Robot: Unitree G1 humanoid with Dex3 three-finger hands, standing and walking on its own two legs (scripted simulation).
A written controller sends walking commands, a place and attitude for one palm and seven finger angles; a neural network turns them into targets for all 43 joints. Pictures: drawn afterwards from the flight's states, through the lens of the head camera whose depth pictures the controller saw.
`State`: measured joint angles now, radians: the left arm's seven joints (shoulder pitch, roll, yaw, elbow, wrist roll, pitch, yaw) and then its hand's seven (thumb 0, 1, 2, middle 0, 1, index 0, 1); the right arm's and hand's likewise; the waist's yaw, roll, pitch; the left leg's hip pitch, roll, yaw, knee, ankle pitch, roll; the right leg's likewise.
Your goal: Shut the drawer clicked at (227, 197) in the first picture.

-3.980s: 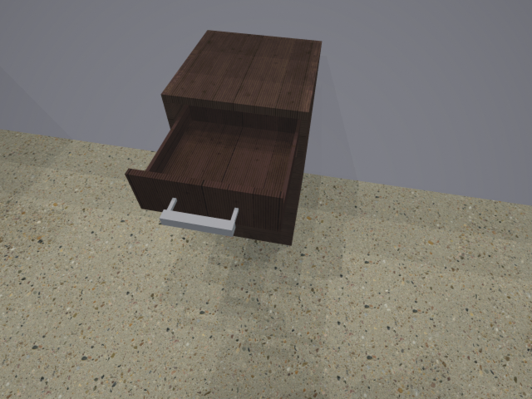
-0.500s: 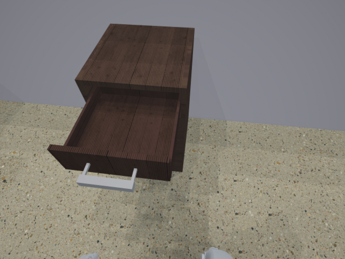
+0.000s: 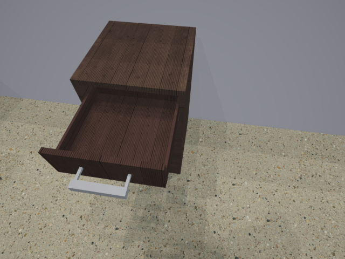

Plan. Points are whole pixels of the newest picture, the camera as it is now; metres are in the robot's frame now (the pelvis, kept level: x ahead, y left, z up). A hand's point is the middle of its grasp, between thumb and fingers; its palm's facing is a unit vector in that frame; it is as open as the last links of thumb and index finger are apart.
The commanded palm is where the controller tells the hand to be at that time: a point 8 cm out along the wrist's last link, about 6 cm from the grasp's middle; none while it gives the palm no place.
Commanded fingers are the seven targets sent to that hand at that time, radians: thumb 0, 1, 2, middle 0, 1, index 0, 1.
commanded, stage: come to a stop and stand still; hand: left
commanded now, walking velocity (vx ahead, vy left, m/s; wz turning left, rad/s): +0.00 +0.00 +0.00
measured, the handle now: (101, 181) +0.33 +0.26 -0.15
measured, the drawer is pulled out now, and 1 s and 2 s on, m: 0.30 0.30 0.30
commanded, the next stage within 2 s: look again from close up in 0.64 s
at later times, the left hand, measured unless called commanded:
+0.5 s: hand out of the picture -0.05 +0.19 -0.16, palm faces +0.04 -0.97 -0.22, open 7.4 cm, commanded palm none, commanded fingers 0.00 0.90 0.90 -0.20 -0.30 -0.20 -0.30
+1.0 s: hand out of the picture -0.06 +0.16 -0.17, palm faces +0.04 -0.99 -0.16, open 7.4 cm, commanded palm none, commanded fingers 0.00 0.90 0.90 -0.20 -0.30 -0.20 -0.30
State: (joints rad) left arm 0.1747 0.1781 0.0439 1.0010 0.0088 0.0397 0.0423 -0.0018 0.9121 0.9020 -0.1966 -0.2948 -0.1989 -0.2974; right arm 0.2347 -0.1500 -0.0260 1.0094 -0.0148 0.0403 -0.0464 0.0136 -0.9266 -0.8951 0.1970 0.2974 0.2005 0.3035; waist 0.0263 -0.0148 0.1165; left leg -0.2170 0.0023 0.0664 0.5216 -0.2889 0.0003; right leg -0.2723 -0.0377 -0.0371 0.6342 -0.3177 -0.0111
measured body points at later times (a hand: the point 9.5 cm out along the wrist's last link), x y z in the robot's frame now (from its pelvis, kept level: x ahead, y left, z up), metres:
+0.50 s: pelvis -0.06 +0.01 +0.00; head -0.06 -0.01 +0.45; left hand -0.05 +0.24 -0.14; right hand -0.02 -0.23 -0.16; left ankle +0.01 +0.12 -0.73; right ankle -0.01 -0.10 -0.73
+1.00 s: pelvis -0.06 +0.00 +0.00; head -0.08 -0.01 +0.45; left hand -0.07 +0.21 -0.15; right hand -0.08 -0.20 -0.16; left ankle +0.01 +0.12 -0.73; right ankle -0.01 -0.10 -0.73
